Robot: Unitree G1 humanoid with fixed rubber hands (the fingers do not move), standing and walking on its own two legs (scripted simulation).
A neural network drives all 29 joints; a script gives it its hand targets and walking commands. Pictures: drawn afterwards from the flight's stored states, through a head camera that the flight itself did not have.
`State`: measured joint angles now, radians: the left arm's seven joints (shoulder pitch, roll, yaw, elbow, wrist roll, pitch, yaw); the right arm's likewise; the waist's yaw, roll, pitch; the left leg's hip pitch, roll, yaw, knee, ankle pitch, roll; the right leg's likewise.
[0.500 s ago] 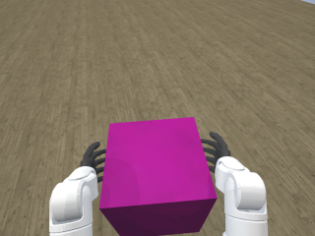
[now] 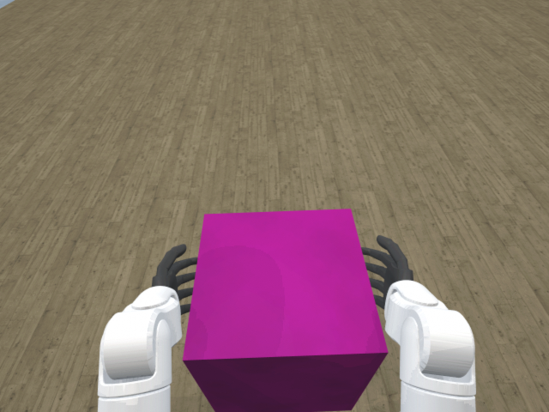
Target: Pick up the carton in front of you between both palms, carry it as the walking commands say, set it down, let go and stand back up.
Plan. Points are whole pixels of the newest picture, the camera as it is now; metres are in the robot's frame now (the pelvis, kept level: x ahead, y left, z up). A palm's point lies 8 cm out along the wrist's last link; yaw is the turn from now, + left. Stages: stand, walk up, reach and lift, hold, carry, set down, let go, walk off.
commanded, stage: carry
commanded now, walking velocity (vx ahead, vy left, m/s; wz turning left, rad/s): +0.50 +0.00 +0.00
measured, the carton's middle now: (281, 316) +0.29 +0.00 +0.00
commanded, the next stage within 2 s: none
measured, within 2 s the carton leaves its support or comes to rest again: neither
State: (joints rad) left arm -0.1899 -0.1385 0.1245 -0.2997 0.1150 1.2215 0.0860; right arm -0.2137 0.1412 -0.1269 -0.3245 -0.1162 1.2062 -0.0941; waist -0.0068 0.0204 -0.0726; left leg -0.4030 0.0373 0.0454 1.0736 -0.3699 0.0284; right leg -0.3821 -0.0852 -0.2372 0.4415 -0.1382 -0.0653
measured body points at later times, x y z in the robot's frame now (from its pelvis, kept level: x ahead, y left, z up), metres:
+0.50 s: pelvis +0.32 +0.02 -0.02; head +0.31 +0.03 +0.43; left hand +0.60 +0.16 +0.04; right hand +0.59 -0.14 +0.06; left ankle +0.42 +0.08 -0.74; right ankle +0.13 -0.09 -0.66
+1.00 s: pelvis +0.61 -0.04 -0.01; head +0.59 -0.05 +0.44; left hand +0.89 +0.11 +0.09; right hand +0.89 -0.19 +0.09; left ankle +0.44 +0.08 -0.71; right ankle +0.69 -0.13 -0.74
